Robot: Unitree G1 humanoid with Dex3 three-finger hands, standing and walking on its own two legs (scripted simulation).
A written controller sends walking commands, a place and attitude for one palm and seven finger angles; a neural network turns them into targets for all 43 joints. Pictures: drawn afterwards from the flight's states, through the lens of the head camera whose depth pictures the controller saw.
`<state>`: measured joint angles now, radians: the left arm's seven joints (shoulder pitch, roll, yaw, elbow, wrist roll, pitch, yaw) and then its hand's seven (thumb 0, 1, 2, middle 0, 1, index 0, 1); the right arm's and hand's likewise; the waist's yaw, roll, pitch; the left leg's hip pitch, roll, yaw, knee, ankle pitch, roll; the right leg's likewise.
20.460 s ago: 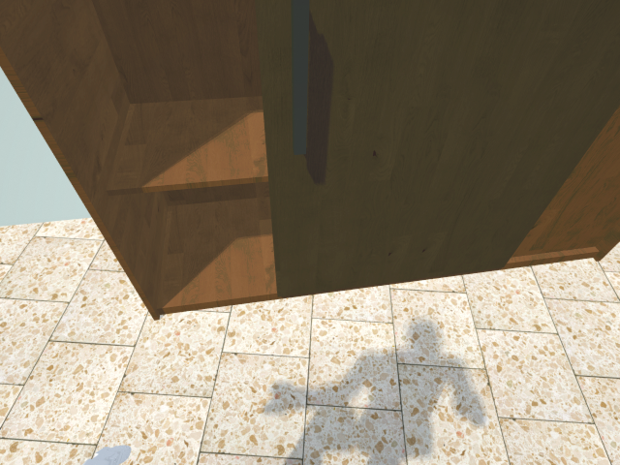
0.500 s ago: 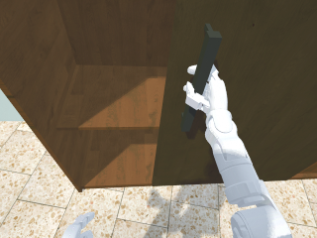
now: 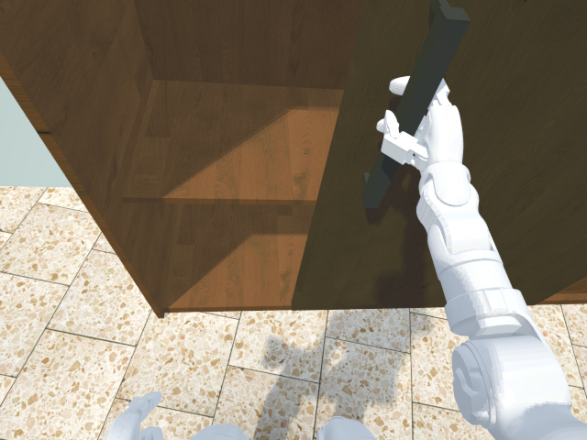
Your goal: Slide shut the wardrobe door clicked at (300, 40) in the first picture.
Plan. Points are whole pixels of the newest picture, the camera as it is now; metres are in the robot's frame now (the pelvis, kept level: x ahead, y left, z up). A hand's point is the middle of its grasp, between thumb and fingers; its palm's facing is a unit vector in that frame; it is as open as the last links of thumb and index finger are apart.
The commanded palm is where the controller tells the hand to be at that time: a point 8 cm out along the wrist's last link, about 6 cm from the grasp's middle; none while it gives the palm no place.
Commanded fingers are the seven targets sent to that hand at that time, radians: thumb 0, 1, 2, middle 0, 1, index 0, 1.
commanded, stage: step sideways, sliding the door along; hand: right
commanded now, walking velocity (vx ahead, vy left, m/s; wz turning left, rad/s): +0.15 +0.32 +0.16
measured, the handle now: (397, 121) +0.51 -0.10 +0.14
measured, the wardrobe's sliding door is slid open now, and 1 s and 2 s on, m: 0.43 0.28 0.00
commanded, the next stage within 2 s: none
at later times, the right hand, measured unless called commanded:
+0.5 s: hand (364, 133) +0.46 -0.05 +0.16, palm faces +0.23 +0.96 -0.12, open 6.6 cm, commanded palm +0.43 -0.02 +0.16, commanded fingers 0.00 -0.90 -0.90 0.45 1.40 0.45 1.40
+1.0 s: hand (269, 129) +0.45 +0.07 +0.16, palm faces +0.24 +0.97 -0.07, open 6.6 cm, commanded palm +0.42 +0.10 +0.16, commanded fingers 0.00 -0.90 -0.90 0.45 1.40 0.45 1.40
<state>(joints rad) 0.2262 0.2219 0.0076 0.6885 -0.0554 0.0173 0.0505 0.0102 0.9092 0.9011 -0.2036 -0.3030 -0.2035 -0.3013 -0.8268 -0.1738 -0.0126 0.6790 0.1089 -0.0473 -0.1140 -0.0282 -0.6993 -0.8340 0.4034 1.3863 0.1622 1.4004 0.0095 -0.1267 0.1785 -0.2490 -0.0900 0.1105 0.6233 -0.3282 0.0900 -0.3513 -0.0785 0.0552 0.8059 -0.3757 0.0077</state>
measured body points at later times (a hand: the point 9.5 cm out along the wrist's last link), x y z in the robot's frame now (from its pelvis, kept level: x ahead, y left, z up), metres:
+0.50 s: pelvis +0.05 +0.13 -0.01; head +0.15 +0.14 +0.42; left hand +0.27 +0.30 -0.14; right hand +0.45 -0.10 +0.16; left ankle +0.15 +0.26 -0.72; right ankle +0.01 -0.10 -0.70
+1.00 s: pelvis +0.09 +0.23 +0.02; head +0.20 +0.24 +0.45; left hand +0.32 +0.41 -0.10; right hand +0.43 +0.02 +0.16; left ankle +0.12 +0.31 -0.72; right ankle +0.07 +0.04 -0.67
